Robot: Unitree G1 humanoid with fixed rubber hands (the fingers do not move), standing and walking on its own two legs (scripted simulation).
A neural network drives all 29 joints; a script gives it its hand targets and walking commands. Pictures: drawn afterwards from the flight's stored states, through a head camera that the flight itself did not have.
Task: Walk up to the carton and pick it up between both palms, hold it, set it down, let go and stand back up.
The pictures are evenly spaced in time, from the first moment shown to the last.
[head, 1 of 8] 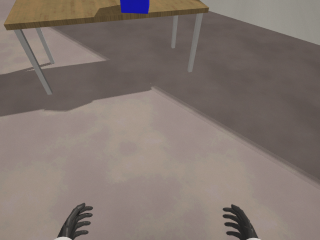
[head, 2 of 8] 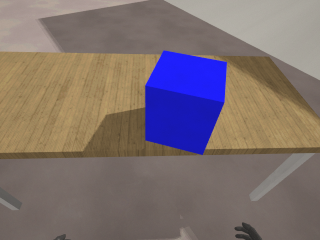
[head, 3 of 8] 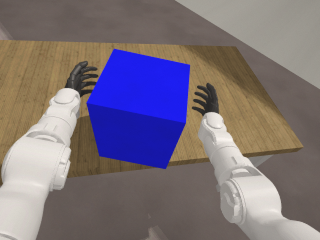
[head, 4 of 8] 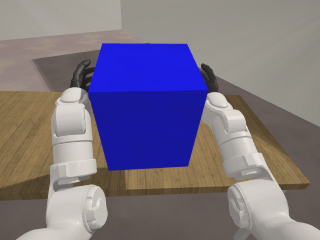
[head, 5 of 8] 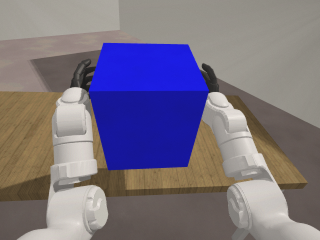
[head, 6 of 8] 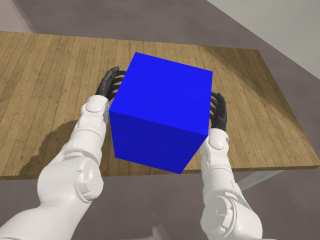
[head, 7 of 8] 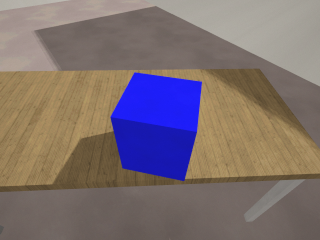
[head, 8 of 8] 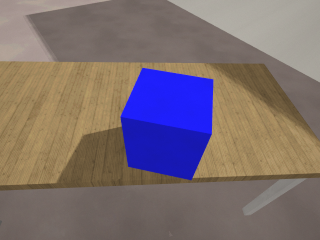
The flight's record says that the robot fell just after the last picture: no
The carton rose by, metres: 0.21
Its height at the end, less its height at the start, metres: +0.00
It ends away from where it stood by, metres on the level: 0.02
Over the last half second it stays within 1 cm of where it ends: yes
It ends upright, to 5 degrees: yes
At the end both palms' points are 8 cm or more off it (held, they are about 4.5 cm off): yes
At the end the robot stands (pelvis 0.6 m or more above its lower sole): yes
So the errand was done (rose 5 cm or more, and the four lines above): yes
